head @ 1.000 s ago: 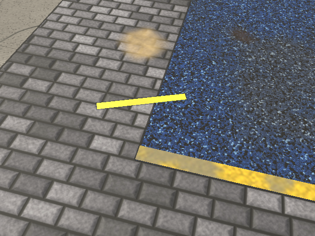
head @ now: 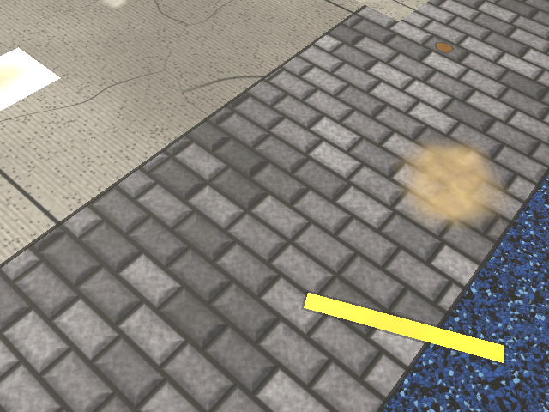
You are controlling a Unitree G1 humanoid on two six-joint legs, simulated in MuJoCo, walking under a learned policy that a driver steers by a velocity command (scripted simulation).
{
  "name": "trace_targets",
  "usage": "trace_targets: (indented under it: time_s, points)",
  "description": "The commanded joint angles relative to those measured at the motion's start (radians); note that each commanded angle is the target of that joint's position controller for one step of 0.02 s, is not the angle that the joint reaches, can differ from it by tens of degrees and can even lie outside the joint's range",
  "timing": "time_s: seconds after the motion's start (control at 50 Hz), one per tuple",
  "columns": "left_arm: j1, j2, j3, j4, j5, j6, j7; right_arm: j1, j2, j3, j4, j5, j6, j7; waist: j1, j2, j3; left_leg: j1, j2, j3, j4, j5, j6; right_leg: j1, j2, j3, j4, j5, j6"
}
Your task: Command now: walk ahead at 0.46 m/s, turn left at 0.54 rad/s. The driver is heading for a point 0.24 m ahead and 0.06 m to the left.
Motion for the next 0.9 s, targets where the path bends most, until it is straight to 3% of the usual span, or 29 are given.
trace_targets:
  time_s: [0.02, 0.08, 0.14, 0.18, 0.22, 0.24, 0.26, 0.28, 0.3, 0.32, 0.34, 0.36, 0.38, 0.42, 0.5, 0.52, 0.54, 0.56, 0.58, 0.62, 0.7, 0.9]
  points:
    - [-0.005, 0.065, 0.016, -0.058, 0.008, 0.005, 0.003, -0.047, -0.171, -0.044, -0.078, 0.001, -0.022, -0.024, 0.034, 0.07, -0.067, 0.029, 0.232, -0.218, -0.177, 0.295, 0.177, -0.025, 0.011, -0.012, -0.165, 0.149, 0.035]
    - [-0.089, 0.031, -0.001, -0.07, 0.008, -0.003, -0.011, -0.01, -0.165, -0.043, -0.054, 0.002, -0.006, -0.039, -0.008, 0.103, -0.071, -0.013, 0.172, -0.116, -0.12, 0.418, 0.111, 0.094, 0.07, -0.048, -0.392, 0.361, 0.037]
    - [-0.128, 0.047, 0.001, -0.08, -0.001, -0.009, -0.028, 0.039, -0.155, -0.037, -0.025, 0.004, 0.005, -0.043, -0.032, 0.118, -0.085, 0.046, 0.204, -0.161, -0.074, 0.368, 0.089, 0.134, 0.095, -0.032, -0.485, 0.436, 0.013]
    - [-0.113, 0.074, 0.011, -0.078, 0.007, -0.013, -0.035, 0.038, -0.143, -0.033, -0.016, 0.0, 0.01, -0.046, -0.019, 0.124, -0.093, 0.121, 0.236, -0.209, -0.002, 0.376, 0.075, 0.134, 0.094, -0.011, -0.53, 0.381, -0.019]
    - [-0.035, 0.088, 0.02, -0.053, 0.017, -0.022, -0.035, 0.002, -0.127, -0.028, -0.017, -0.002, 0.014, -0.047, 0.032, 0.127, -0.113, 0.148, 0.224, -0.225, 0.103, 0.412, 0.047, 0.223, 0.098, -0.025, -0.6, 0.394, -0.059]
    - [0.012, 0.114, 0.026, -0.042, 0.03, -0.028, -0.03, 0.005, -0.106, -0.021, -0.024, -0.007, 0.012, -0.047, 0.051, 0.092, -0.152, 0.125, 0.163, -0.202, 0.203, 0.398, 0.01, 0.347, 0.061, -0.012, -0.628, 0.613, -0.084]
    - [0.055, 0.166, 0.03, -0.052, 0.052, -0.032, -0.026, 0.084, -0.068, -0.007, -0.034, -0.022, 0.005, -0.044, 0.027, -0.043, -0.272, -0.019, 0.084, -0.173, 0.4, 0.136, -0.042, 0.609, -0.105, 0.135, -0.54, 0.98, -0.171]
    - [0.108, 0.121, 0.021, -0.029, 0.045, -0.013, -0.026, 0.216, -0.05, 0.005, 0.001, -0.004, 0.006, -0.043, 0.025, -0.238, -0.41, -0.179, 0.008, -0.125, 0.651, -0.45, -0.112, 0.803, -0.285, 0.37, -0.547, 1.051, -0.343]
    - [0.121, 0.063, 0.004, -0.019, 0.008, 0.001, -0.034, 0.204, -0.126, -0.008, 0.013, 0.0, 0.019, -0.04, 0.037, -0.167, -0.411, -0.222, 0.041, -0.16, 0.733, -0.549, -0.135, 0.763, -0.288, 0.457, -0.592, 0.789, -0.35]
    - [0.075, 0.055, -0.003, -0.021, -0.004, 0.012, -0.036, 0.114, -0.155, -0.02, 0.002, 0.004, 0.039, -0.044, 0.048, -0.091, -0.306, -0.259, 0.067, -0.15, 0.78, -0.502, -0.157, 0.668, -0.246, 0.404, -0.626, 0.598, -0.31]
    - [0.023, 0.05, -0.009, -0.023, 0.001, 0.024, -0.036, 0.063, -0.147, -0.021, -0.003, 0.005, 0.06, -0.05, 0.037, -0.054, -0.241, -0.271, 0.09, -0.12, 0.765, -0.456, -0.169, 0.572, -0.215, 0.363, -0.668, 0.428, -0.285]
    - [-0.037, 0.04, -0.016, -0.028, 0.005, 0.034, -0.035, 0.035, -0.137, -0.022, -0.009, 0.0, 0.08, -0.055, 0.019, -0.05, -0.178, -0.25, 0.122, -0.101, 0.699, -0.418, -0.175, 0.463, -0.188, 0.323, -0.712, 0.285, -0.263]
    - [-0.075, 0.044, -0.016, -0.027, 0.013, 0.044, -0.032, 0.028, -0.115, -0.018, -0.009, 0.0, 0.093, -0.058, 0.001, -0.088, -0.139, -0.189, 0.141, -0.079, 0.593, -0.388, -0.177, 0.369, -0.142, 0.268, -0.751, 0.19, -0.234]
    - [-0.102, 0.055, -0.011, -0.018, 0.02, 0.057, -0.026, 0.046, -0.067, -0.005, 0.015, -0.005, 0.095, -0.063, -0.004, -0.136, -0.125, -0.064, 0.126, -0.021, 0.42, -0.344, -0.178, 0.283, -0.075, 0.166, -0.773, 0.178, -0.214]
    - [-0.087, 0.058, -0.013, 0.011, -0.001, 0.069, -0.012, 0.062, -0.053, -0.002, 0.061, -0.016, 0.082, -0.055, -0.014, -0.099, -0.17, 0.119, 0.114, 0.02, 0.13, -0.043, -0.141, 0.267, -0.062, 0.12, -0.75, 0.037, -0.203]
    - [-0.071, 0.04, -0.021, 0.023, -0.003, 0.07, -0.012, 0.043, -0.056, -0.001, 0.059, -0.027, 0.081, -0.052, -0.011, -0.082, -0.156, 0.155, 0.12, 0.012, 0.079, -0.002, -0.123, 0.235, -0.044, 0.112, -0.755, -0.07, -0.167]
    - [-0.052, 0.023, -0.028, 0.036, 0.003, 0.068, -0.015, 0.012, -0.079, -0.002, 0.041, -0.039, 0.08, -0.054, 0.001, -0.05, -0.129, 0.164, 0.171, -0.047, 0.05, 0.019, -0.098, 0.199, -0.022, 0.099, -0.746, -0.171, -0.119]
    - [-0.033, 0.038, -0.023, 0.036, 0.01, 0.068, -0.017, -0.018, -0.136, -0.014, 0.038, -0.032, 0.08, -0.057, 0.044, 0.026, -0.074, 0.067, 0.187, -0.071, 0.05, -0.116, -0.065, 0.207, 0.034, 0.047, -0.734, -0.206, -0.08]
    - [-0.055, 0.041, -0.022, 0.037, 0.014, 0.068, -0.016, -0.026, -0.121, -0.014, 0.05, -0.027, 0.073, -0.056, 0.037, 0.066, -0.046, -0.027, 0.167, -0.061, 0.035, -0.239, -0.056, 0.27, 0.059, 0.012, -0.698, -0.154, -0.06]
    - [-0.05, 0.025, -0.026, 0.051, 0.007, 0.069, -0.01, -0.045, -0.077, -0.002, 0.058, -0.032, 0.053, -0.055, 0.042, 0.09, -0.042, -0.061, 0.164, -0.059, 0.007, -0.197, -0.081, 0.329, 0.06, 0.003, -0.643, -0.048, -0.068]
    - [-0.017, 0.021, -0.025, 0.091, 0.004, 0.071, -0.005, -0.025, -0.076, 0.0, 0.083, -0.019, 0.025, -0.053, 0.043, 0.079, -0.075, -0.015, 0.161, -0.054, 0.037, -0.015, -0.096, 0.372, 0.072, -0.022, -0.585, 0.164, -0.076]
    - [-0.031, 0.038, -0.019, 0.179, -0.007, 0.094, 0.007, -0.019, -0.068, 0.007, 0.149, -0.013, 0.028, -0.055, 0.036, 0.03, -0.083, 0.031, 0.142, -0.028, 0.049, 0.121, -0.093, 0.427, 0.067, -0.022, -0.558, 0.32, -0.069]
